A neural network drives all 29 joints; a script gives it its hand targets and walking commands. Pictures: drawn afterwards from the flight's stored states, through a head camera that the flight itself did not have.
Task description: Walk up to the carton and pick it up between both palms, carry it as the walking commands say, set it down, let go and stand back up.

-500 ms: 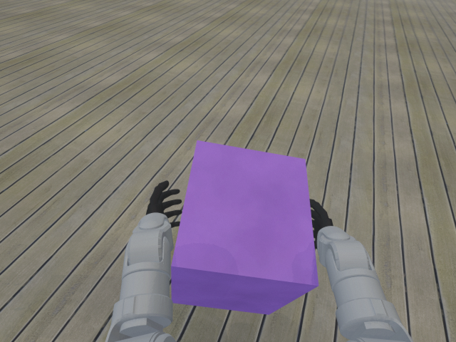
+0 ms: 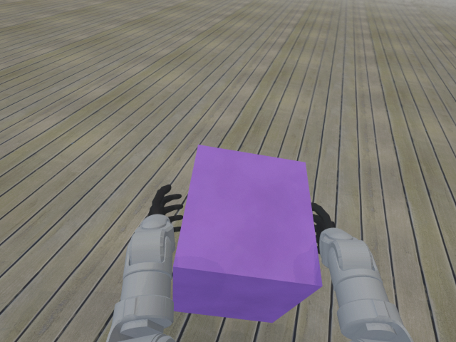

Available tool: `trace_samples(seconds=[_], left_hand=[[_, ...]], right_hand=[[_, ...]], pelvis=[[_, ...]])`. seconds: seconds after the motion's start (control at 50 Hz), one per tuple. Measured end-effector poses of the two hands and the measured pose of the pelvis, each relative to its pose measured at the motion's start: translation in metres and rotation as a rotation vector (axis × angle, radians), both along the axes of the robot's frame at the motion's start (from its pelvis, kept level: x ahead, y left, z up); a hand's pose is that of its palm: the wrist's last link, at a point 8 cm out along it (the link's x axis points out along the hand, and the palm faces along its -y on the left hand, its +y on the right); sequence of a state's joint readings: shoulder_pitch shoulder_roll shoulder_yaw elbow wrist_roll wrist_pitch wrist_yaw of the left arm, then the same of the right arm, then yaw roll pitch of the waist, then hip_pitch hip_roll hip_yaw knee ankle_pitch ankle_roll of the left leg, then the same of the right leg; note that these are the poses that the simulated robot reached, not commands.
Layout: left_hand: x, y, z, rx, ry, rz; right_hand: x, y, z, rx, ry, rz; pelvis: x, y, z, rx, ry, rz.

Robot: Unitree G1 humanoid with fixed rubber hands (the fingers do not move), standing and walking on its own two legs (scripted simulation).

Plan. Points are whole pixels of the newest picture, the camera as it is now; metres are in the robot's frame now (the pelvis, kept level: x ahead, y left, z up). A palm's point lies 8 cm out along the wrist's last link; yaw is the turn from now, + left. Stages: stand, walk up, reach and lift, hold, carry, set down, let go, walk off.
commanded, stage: reach and lift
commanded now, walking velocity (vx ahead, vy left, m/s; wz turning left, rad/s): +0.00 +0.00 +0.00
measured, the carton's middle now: (237, 238) +0.35 +0.02 -0.01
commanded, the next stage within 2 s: hold in 1.02 s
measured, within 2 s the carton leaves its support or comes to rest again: neither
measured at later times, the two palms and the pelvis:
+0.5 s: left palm (168, 221) +0.32 +0.15 +0.07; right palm (335, 246) +0.30 -0.16 +0.05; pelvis +0.01 +0.00 +0.00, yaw +0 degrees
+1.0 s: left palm (166, 225) +0.31 +0.15 +0.07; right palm (335, 252) +0.29 -0.16 +0.05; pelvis +0.00 +0.00 +0.00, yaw +0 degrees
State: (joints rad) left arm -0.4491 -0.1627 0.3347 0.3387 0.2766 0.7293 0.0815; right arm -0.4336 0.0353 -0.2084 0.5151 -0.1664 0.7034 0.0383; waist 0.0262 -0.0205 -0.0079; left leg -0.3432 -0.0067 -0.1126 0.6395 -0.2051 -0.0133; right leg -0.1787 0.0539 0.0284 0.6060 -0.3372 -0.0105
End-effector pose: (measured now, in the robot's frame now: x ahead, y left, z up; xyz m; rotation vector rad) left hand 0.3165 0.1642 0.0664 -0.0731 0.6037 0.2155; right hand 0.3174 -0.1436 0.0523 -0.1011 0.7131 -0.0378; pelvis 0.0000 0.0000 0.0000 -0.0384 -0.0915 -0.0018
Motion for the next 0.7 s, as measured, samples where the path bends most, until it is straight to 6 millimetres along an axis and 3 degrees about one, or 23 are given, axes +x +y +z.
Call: trace_samples(seconds=[0.38, 0.7], left_hand=[[0.007, -0.015, 0.004, 0.015, -0.003, -0.055], [0.004, -0.015, 0.002, 0.003, -0.003, -0.066]], right_hand=[[-0.009, -0.015, -0.001, 0.005, -0.002, -0.042], [-0.016, -0.014, -0.002, 0.002, 0.000, -0.057]], pelvis=[[0.006, -0.003, 0.003, 0.005, -0.001, 0.001], [0.004, -0.001, 0.003, 0.003, -0.004, 0.001]])
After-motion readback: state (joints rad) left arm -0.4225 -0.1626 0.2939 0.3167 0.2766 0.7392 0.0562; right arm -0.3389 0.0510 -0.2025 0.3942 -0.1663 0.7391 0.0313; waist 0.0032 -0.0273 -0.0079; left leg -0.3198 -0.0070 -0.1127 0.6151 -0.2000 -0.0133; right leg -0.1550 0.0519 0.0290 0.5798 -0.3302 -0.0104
